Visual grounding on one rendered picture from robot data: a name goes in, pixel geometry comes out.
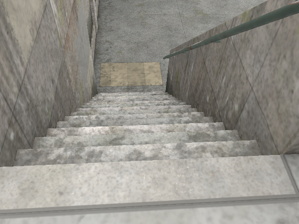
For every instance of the stairs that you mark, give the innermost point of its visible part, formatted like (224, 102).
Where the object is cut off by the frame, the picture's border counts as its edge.
(135, 126)

